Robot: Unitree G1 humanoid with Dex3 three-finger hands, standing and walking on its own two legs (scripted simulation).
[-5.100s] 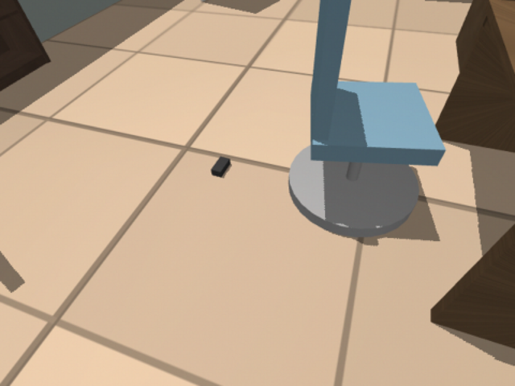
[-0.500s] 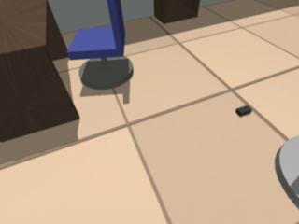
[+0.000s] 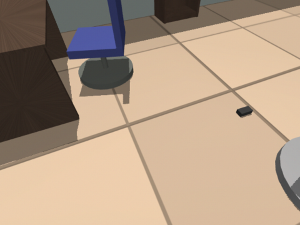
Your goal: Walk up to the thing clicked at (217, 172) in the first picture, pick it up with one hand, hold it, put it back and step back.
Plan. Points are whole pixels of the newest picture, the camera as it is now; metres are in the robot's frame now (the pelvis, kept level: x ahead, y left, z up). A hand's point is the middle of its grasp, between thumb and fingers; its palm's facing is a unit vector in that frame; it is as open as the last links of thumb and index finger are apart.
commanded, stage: stand
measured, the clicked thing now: (244, 111) +1.16 -0.79 -0.76
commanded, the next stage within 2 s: walk up in 0.96 s
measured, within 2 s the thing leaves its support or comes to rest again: neither
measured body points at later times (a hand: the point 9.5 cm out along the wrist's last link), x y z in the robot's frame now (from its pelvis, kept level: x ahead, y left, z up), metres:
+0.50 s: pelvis +0.01 +0.00 +0.00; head +0.02 -0.01 +0.45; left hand +0.08 +0.30 -0.13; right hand +0.08 -0.30 -0.14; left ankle +0.01 +0.15 -0.75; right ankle +0.00 -0.12 -0.75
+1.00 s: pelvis +0.01 +0.00 +0.00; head +0.02 +0.00 +0.45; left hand +0.08 +0.31 -0.13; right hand +0.08 -0.30 -0.13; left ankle +0.00 +0.15 -0.74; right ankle +0.00 -0.12 -0.74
